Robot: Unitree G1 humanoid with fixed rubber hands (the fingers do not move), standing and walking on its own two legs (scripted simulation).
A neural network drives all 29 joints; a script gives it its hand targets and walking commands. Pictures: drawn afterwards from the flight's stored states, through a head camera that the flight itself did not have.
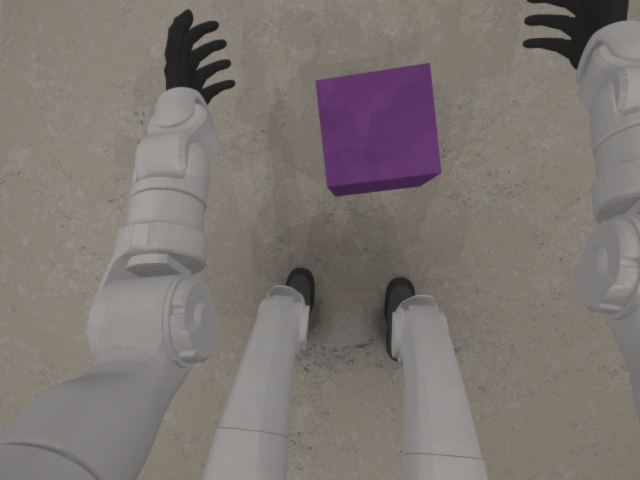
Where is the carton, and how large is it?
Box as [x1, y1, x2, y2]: [315, 63, 440, 195]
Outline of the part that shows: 429,63 315,80 327,186 335,195 419,186 440,172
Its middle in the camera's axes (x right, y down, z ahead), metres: +0.12 -0.21 +0.84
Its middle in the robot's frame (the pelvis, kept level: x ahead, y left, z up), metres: +0.54 -0.02 -0.54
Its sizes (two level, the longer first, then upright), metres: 0.210 0.200 0.250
